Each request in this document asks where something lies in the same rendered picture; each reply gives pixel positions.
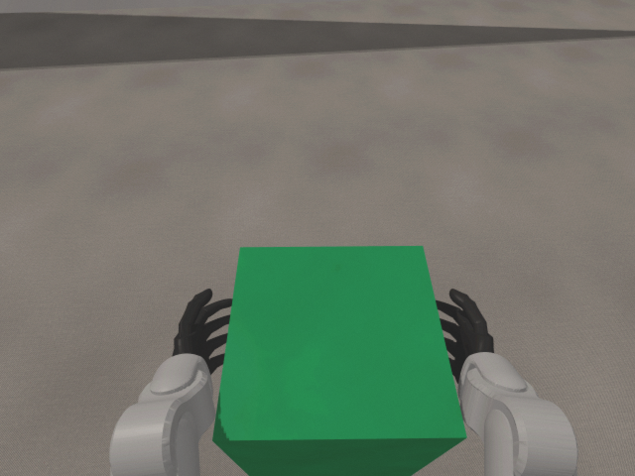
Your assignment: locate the robot right hand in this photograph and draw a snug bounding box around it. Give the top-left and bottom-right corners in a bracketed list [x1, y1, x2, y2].
[436, 289, 494, 383]

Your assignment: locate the right robot forearm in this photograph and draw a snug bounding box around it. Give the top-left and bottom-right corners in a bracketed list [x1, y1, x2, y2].
[458, 352, 578, 476]

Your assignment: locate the left robot forearm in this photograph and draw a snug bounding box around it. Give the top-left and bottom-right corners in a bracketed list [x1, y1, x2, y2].
[109, 354, 215, 476]

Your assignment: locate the robot left hand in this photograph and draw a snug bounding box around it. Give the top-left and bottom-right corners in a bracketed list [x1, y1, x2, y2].
[172, 289, 232, 375]

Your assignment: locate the carton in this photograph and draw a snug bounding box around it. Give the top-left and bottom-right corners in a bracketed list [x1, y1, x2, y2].
[212, 246, 467, 476]

